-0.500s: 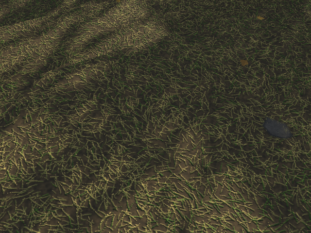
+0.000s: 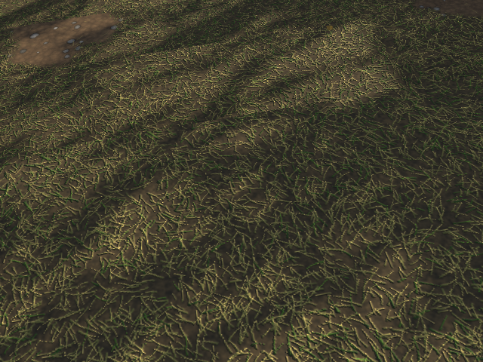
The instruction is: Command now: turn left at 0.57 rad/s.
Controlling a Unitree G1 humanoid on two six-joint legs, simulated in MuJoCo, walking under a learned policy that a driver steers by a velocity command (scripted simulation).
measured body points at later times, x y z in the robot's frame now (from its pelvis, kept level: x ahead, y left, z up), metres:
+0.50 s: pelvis -0.02 +0.04 +0.00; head +0.00 +0.08 +0.45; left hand +0.00 +0.34 -0.14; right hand +0.18 -0.19 -0.09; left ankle -0.04 +0.11 -0.75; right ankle +0.01 -0.10 -0.67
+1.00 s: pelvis -0.01 +0.02 +0.00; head +0.00 +0.01 +0.45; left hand +0.01 +0.29 -0.12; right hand +0.14 -0.21 -0.14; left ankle -0.04 +0.11 -0.74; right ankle +0.02 -0.08 -0.75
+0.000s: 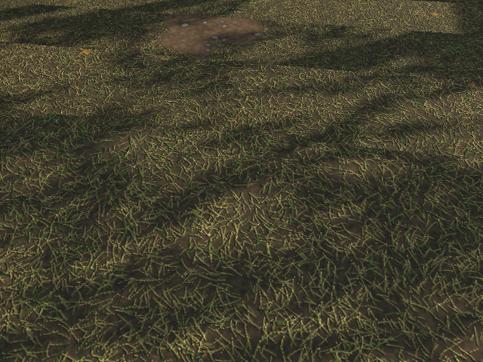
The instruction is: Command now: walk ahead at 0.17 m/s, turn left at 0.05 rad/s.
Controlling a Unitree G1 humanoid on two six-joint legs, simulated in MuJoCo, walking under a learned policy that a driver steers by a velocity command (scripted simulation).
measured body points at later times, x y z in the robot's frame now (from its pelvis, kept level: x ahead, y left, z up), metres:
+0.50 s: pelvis +0.15 +0.05 +0.00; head +0.17 +0.06 +0.45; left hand +0.28 +0.30 -0.13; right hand +0.09 -0.20 -0.13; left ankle +0.06 +0.12 -0.74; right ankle +0.22 -0.09 -0.68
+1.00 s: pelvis +0.37 +0.00 +0.00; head +0.41 -0.01 +0.45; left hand +0.38 +0.25 -0.14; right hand +0.44 -0.24 -0.16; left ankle +0.42 +0.15 -0.70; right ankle +0.41 -0.05 -0.74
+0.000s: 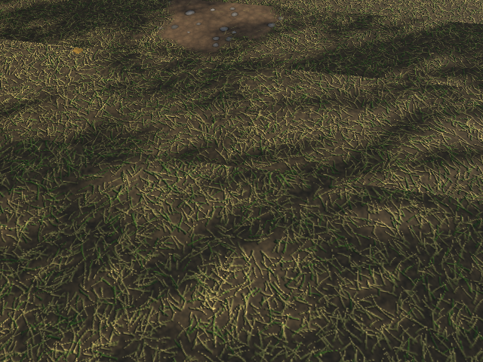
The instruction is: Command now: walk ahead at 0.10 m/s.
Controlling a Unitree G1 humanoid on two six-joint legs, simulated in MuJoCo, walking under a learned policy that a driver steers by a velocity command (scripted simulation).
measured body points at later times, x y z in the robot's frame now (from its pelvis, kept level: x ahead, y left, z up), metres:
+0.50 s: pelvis +0.06 +0.03 +0.00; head +0.06 +0.02 +0.45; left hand +0.06 +0.25 -0.16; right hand +0.06 -0.20 -0.16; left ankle +0.06 +0.13 -0.74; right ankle +0.04 -0.05 -0.74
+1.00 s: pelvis +0.24 +0.08 +0.00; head +0.25 +0.09 +0.45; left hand +0.31 +0.32 -0.15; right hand +0.18 -0.15 -0.14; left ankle +0.18 +0.15 -0.74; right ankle +0.26 -0.05 -0.67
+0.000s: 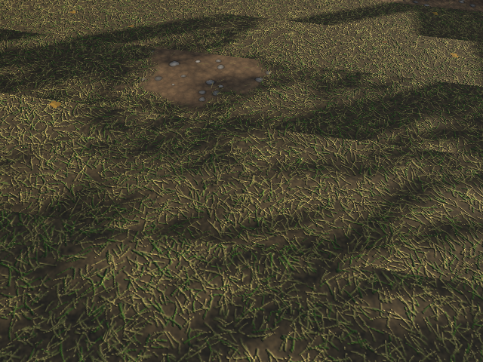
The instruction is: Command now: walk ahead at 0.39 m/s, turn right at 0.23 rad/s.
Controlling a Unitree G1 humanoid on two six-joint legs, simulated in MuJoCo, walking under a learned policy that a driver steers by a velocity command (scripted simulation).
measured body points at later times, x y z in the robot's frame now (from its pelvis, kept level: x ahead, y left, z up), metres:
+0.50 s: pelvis +0.15 -0.03 -0.01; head +0.19 -0.05 +0.43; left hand +0.27 +0.23 -0.14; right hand +0.22 -0.29 -0.15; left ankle +0.22 +0.14 -0.68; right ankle +0.22 -0.07 -0.75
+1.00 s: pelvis +0.19 +0.03 +0.00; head +0.23 +0.04 +0.45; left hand +0.42 +0.23 -0.14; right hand +0.14 -0.27 -0.09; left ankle +0.22 +0.11 -0.75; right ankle +0.12 -0.07 -0.66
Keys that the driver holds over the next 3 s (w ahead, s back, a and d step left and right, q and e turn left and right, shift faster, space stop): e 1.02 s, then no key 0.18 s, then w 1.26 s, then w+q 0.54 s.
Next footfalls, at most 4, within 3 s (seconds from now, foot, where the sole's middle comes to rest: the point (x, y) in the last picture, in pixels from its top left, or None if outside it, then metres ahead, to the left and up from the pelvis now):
0.22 right None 0.26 -0.08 -0.78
0.84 left None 0.26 0.09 -0.78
1.30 right None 0.13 -0.07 -0.78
1.78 left None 0.50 -0.08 -0.78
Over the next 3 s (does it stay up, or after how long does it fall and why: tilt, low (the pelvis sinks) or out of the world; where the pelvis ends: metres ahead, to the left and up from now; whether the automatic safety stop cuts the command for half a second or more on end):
stays up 0.88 -0.43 -0.10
